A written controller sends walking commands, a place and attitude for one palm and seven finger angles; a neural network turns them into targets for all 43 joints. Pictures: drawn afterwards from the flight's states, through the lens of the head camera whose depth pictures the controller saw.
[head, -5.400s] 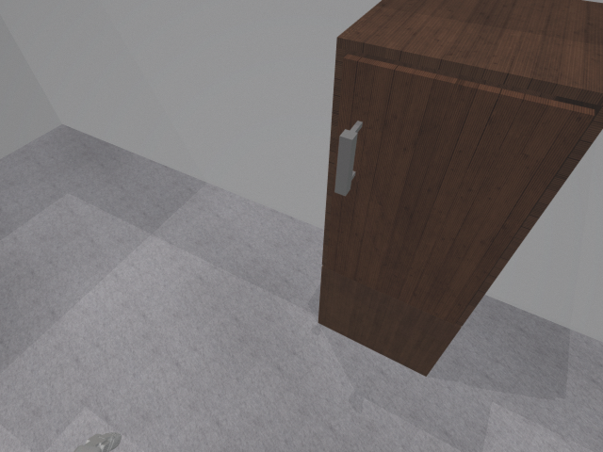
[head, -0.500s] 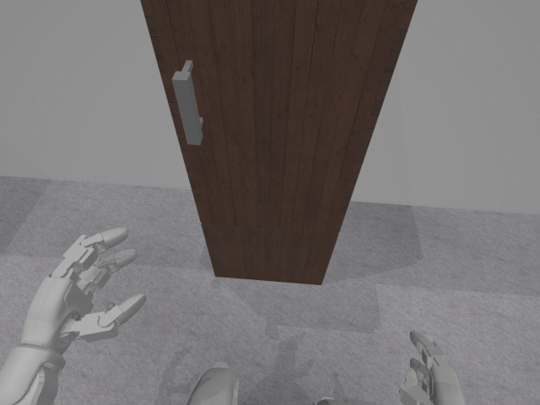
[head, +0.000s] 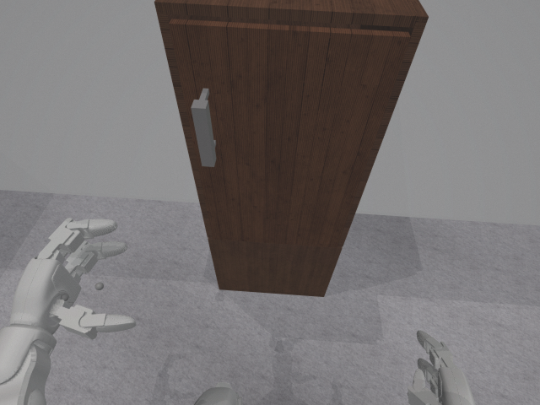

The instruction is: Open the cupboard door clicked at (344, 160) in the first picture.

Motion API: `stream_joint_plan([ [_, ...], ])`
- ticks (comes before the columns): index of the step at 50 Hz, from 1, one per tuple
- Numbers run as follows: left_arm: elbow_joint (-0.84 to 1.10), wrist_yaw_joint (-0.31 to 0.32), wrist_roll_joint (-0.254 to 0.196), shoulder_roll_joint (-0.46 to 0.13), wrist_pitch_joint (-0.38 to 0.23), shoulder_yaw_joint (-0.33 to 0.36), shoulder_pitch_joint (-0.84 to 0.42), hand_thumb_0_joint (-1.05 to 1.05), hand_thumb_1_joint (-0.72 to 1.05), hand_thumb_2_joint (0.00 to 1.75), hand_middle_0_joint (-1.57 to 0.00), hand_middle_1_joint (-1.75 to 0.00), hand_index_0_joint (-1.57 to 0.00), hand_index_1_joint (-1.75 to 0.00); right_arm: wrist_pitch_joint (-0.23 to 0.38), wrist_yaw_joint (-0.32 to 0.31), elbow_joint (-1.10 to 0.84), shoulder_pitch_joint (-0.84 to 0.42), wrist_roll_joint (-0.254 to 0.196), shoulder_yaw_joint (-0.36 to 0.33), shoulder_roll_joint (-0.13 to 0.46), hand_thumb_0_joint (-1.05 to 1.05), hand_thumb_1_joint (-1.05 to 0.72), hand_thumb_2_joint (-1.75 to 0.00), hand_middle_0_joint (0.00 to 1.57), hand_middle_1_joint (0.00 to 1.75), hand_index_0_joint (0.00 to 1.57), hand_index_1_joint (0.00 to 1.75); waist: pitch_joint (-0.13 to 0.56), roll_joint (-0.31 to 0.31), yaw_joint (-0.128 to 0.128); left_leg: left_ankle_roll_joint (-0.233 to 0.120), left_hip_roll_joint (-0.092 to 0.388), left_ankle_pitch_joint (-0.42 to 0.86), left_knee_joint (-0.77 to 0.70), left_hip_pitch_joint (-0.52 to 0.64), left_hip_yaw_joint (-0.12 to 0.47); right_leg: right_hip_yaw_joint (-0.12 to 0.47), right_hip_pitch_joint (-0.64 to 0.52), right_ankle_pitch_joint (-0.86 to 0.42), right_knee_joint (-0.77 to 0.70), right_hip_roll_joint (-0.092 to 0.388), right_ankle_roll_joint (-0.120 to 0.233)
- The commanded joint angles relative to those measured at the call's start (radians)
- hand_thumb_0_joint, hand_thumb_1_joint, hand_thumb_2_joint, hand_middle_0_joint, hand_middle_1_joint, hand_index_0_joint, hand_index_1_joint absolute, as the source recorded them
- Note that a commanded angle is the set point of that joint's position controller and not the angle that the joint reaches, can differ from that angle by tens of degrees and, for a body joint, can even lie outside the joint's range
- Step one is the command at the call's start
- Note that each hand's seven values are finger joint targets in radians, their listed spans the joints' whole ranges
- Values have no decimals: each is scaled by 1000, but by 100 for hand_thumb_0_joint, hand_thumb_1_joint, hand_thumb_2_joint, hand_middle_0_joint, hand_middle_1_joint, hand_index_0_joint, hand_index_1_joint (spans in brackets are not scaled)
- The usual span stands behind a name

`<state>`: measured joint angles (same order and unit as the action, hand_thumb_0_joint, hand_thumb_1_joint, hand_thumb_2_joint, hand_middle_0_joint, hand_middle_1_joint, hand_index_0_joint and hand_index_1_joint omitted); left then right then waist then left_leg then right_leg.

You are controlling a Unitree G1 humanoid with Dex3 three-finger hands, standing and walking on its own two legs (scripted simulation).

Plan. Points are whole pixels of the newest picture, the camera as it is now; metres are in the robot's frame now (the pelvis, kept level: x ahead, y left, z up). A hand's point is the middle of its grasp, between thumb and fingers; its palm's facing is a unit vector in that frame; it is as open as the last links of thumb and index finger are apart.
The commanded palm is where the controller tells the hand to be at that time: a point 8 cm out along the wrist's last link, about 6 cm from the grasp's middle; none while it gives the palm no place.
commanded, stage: raise the hand with hooked fingers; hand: left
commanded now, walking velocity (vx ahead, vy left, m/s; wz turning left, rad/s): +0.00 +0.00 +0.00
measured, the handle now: (207, 128) +0.56 +0.16 +0.09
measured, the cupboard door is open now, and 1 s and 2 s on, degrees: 0 0 0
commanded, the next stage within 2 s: move the hooked fingers beside the handle in 0.94 s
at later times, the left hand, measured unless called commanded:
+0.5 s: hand (75, 237) +0.29 +0.27 +0.12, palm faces +0.02 -1.00 -0.05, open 14.0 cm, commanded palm +0.26 +0.32 +0.12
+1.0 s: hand (91, 238) +0.29 +0.26 +0.12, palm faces +0.02 -1.00 -0.04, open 14.0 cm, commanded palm +0.27 +0.30 +0.12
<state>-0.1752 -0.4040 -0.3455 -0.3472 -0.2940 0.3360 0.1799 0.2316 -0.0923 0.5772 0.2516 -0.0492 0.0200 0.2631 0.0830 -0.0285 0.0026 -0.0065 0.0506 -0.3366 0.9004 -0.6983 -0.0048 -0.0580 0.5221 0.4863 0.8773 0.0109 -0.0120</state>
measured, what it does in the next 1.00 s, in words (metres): stands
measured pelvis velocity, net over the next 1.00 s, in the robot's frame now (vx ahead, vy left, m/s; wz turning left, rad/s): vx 0.01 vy -0.02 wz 0.00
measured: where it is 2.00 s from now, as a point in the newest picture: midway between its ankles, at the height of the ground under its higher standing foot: outside the picture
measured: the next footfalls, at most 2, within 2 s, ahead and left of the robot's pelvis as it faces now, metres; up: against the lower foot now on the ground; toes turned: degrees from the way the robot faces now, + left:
none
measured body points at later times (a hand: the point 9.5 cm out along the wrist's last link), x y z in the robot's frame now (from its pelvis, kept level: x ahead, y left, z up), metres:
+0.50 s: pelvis +0.00 -0.01 +0.02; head +0.02 -0.01 +0.47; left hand +0.28 +0.33 +0.13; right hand +0.15 -0.26 -0.06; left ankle +0.07 +0.11 -0.69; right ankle -0.02 -0.13 -0.69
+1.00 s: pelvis +0.01 -0.02 +0.02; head +0.03 -0.02 +0.47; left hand +0.29 +0.31 +0.12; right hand +0.16 -0.27 -0.06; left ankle +0.07 +0.11 -0.69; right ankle -0.02 -0.13 -0.69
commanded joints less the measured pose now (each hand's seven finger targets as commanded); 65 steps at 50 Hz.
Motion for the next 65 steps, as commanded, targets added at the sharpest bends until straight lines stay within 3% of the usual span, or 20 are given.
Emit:
stream_joint_plan([
  [1,188,-16,-27,-221,-19,101,-205,0,-48,31,-30,-118,-30,-118,46,-14,-146,-36,-1,-47,139,0,-90,-90,20,30,20,30,177,-92,-1,-17,-34,105,-179,327,45,-14,66,-186,-176,-52,28],
  [10,93,-49,-23,-284,35,134,-343,0,-50,30,-30,-120,-30,-120,26,-25,-145,-39,-3,-35,148,0,-90,-90,20,30,20,30,144,-68,-6,-18,-36,87,-220,361,49,-12,37,-175,-228,-58,30],
  [13,90,-61,-27,-301,38,150,-383,0,-50,30,-30,-120,-30,-120,27,-26,-145,-39,-3,-34,146,0,-90,-90,20,30,20,30,186,-75,-5,-18,-36,110,-230,397,49,-14,19,-196,-236,-55,28],
  [17,44,-80,-31,-334,47,170,-430,0,-50,30,-30,-120,-30,-120,24,-30,-136,-36,-6,-33,150,0,-90,-90,20,30,20,30,176,-78,-2,-20,-40,128,-235,400,39,-6,-6,-218,-255,-53,29],
  [20,5,-94,-39,-360,56,187,-462,0,-50,30,-30,-120,-30,-120,23,-34,-130,-26,-6,-35,156,0,-90,-90,20,30,20,30,170,-29,-3,-26,-42,138,-235,396,35,2,-21,-234,-271,-55,27],
  [22,-18,-103,-37,-365,61,186,-494,0,-50,30,-30,-120,-30,-120,23,-34,-126,-24,-9,-34,155,0,-90,-90,20,30,20,30,168,-61,-4,-24,-45,138,-243,401,32,3,-21,-238,-276,-51,25],
  [24,-48,-111,-37,-337,69,168,-454,0,-50,30,-30,-120,-30,-120,22,-31,-130,-22,-10,-38,153,0,-90,-90,20,30,20,30,163,-60,-1,-26,-46,143,-244,404,29,3,-17,-244,-279,-50,25],
  [25,-62,-116,-41,-335,72,166,-438,0,-50,30,-30,-120,-30,-120,21,-28,-133,-16,-9,-39,156,0,-90,-90,20,30,20,30,157,-23,3,-29,-48,149,-239,393,27,7,-29,-253,-281,-53,25],
  [35,-6,-81,-37,-386,24,218,-463,0,-50,30,-30,-120,-30,-120,14,-21,-136,-12,-4,-44,156,0,-90,-90,20,30,20,30,176,-50,5,-31,-49,159,-234,398,14,21,-39,-264,-275,-50,21],
  [42,-46,-100,-38,-350,31,182,-473,0,-50,30,-30,-120,-30,-120,13,-30,-126,-19,-10,-43,153,0,-90,-90,20,30,20,30,158,-32,-9,-33,-50,140,-231,385,8,32,-27,-260,-287,-44,11],
  [44,-33,-103,-41,-356,30,189,-476,0,-50,30,-30,-120,-30,-120,15,-29,-125,-21,-10,-43,150,0,-90,-90,20,30,20,30,179,-56,-5,-33,-51,158,-225,400,6,35,-33,-284,-284,-41,11],
  [45,-43,-106,-45,-364,34,194,-475,0,-50,30,-30,-120,-30,-120,13,-28,-125,-14,-8,-42,154,0,-90,-90,20,30,20,30,171,-16,-7,-35,-52,168,-218,386,6,39,-42,-299,-282,-44,10],
  [48,-51,-106,-39,-349,33,184,-478,0,-50,30,-30,-120,-30,-120,13,-27,-125,-24,-9,-41,149,0,-90,-90,20,30,20,30,166,-57,-5,-31,-52,163,-223,390,7,31,-31,-294,-278,-42,13],
  [52,-61,-107,-40,-346,35,184,-471,0,-50,30,-30,-120,-30,-120,10,-28,-131,-25,-9,-41,150,0,-90,-90,20,30,20,30,173,-23,-4,-31,-52,170,-220,384,8,29,-36,-305,-273,-43,11],
  [54,-58,-105,-38,-323,35,155,-532,0,-50,30,-30,-120,-30,-120,10,-30,-127,-22,-10,-41,149,0,-90,-90,20,30,20,30,177,-33,-16,-32,-52,161,-218,398,10,28,-13,-296,-272,-44,10],
  [55,-80,-103,-36,-348,38,168,-553,0,-50,30,-30,-120,-30,-120,7,-32,-120,-14,-7,-40,156,0,-90,-90,20,30,20,30,158,2,-20,-33,-51,157,-212,381,12,30,-12,-290,-272,-47,11],
  [57,-90,-96,-18,-328,34,131,-641,0,-50,30,-30,-120,-30,-120,4,-35,-111,-15,-8,-38,153,0,-90,-90,20,30,20,30,164,-51,-31,-31,-52,142,-214,392,17,26,13,-270,-267,-43,14],
  [59,-93,-86,-7,-306,26,108,-650,0,-50,30,-30,-120,-30,-120,4,-35,-109,-13,-9,-40,150,0,-90,-90,20,30,20,30,191,-68,-29,-30,-50,143,-218,419,21,21,15,-259,-264,-43,18],
  [61,-84,-76,-3,-326,22,121,-649,0,-50,30,-30,-120,-30,-120,2,-33,-109,-12,-6,-42,151,0,-90,-90,20,30,20,30,225,-65,-21,-31,-49,164,-213,426,21,25,-6,-281,-260,-43,20],
  [65,-173,-52,12,-359,31,146,-686,0,-50,30,-30,-120,-30,-120,-20,-29,-99,-1,-4,-38,157,0,-90,-90,20,30,20,30,195,-7,-18,-30,-46,156,-215,387,26,20,-7,-276,-254,-46,21],
])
